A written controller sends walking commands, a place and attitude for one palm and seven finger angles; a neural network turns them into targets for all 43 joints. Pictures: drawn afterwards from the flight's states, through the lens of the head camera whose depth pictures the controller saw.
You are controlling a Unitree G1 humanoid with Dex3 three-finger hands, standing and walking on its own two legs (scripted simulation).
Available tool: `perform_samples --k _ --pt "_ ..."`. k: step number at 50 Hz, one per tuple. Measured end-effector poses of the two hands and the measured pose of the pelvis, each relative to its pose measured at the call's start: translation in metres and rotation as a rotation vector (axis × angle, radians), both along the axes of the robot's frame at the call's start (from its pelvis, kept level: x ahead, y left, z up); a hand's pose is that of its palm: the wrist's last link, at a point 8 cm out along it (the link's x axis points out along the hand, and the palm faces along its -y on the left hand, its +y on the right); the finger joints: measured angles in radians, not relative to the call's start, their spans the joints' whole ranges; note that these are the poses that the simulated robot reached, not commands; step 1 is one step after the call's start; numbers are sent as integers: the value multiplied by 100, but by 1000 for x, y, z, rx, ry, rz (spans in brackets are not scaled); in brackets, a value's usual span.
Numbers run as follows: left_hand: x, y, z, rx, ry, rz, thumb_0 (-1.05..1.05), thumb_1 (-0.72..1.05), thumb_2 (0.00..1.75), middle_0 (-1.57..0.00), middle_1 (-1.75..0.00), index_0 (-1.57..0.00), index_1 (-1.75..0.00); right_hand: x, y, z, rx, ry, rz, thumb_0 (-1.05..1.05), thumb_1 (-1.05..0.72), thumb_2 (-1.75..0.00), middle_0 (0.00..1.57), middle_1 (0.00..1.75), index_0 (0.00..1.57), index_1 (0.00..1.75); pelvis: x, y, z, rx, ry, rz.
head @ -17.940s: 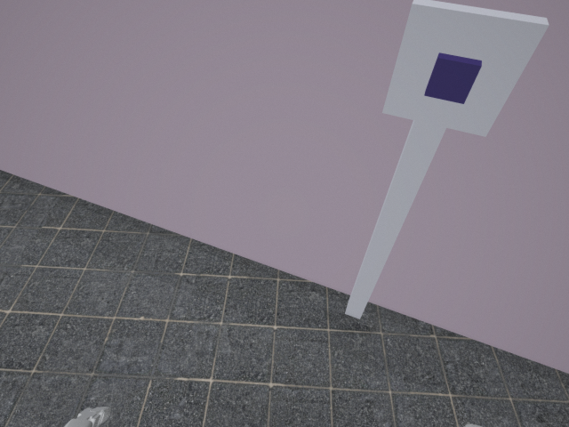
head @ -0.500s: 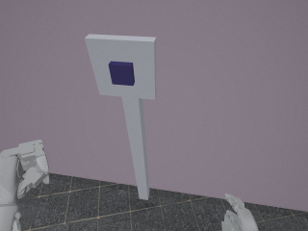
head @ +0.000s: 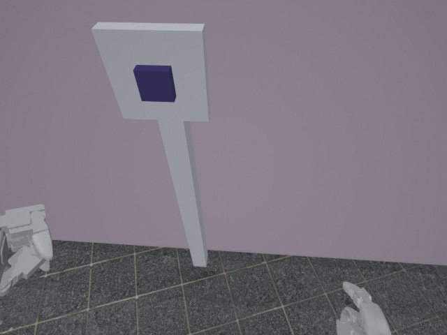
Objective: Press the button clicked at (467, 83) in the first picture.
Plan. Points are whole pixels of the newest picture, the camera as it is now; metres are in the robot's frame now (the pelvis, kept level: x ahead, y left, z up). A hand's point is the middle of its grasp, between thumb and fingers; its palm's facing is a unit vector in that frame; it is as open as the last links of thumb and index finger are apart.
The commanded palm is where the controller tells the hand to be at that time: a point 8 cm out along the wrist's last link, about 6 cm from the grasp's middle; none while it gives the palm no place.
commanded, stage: step back with the hand held close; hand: left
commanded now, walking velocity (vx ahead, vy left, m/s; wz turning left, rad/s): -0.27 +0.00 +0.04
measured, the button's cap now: (156, 83) +0.50 +0.16 +0.21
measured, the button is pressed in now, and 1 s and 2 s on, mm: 0 0 0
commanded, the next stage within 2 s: stop stepping back and stand still in 0.84 s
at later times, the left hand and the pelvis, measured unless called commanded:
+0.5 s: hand (2, 306) +0.12 +0.25 +0.16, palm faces +0.35 -0.81 -0.47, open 3.1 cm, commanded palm +0.05 +0.29 +0.18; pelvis -0.07 +0.01 +0.00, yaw +1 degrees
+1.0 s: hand out of the picture +0.02 +0.25 +0.17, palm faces +0.32 -0.81 -0.49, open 3.1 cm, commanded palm -0.06 +0.28 +0.18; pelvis -0.18 +0.00 +0.00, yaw +1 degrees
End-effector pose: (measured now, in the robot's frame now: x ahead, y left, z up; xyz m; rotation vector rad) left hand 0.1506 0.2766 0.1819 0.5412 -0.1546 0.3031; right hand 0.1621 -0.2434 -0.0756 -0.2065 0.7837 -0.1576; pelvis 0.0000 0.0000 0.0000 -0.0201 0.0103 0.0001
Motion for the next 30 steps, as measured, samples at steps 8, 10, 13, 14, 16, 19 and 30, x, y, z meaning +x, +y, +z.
perform_samples --k 8,10,13,14,16,19,30 --pt "-25 7 -2 -12 -65 -2 1 89 90 -131 -150 -131 -150 -29 8 1 -22 -2 7 1 -91 -90 20 30 20 30 -22 6 -4 -26 2 14" --pt "-31 10 -2 -13 -80 -2 1 89 90 -131 -150 -131 -150 -36 11 0 -33 3 11 1 -91 -90 20 30 20 30 -27 9 -5 -31 1 17" --pt "-38 16 0 9 -95 1 1 88 90 -131 -150 -131 -150 -46 17 0 -45 4 19 1 -91 -90 20 30 20 30 -34 13 -5 -30 1 15" --pt "-40 18 1 21 -98 4 1 88 90 -131 -150 -131 -150 -48 19 0 -47 3 23 1 -91 -90 20 30 20 30 -36 14 -5 -30 1 20" --pt "-45 23 5 43 -105 13 1 88 90 -131 -150 -131 -150 -52 24 -1 -43 1 33 1 -91 -90 20 30 20 30 -40 15 -5 -30 9 33" --pt "-54 27 7 59 -109 27 1 89 90 -131 -150 -131 -150 -56 31 -3 -26 -2 55 1 -91 -90 20 30 20 30 -46 15 -5 -23 34 35" --pt "-88 -6 5 41 -76 -82 2 89 90 -131 -150 -131 -150 -72 30 -1 22 -55 103 1 -91 -90 21 30 20 30 -98 -1 -7 -23 32 14"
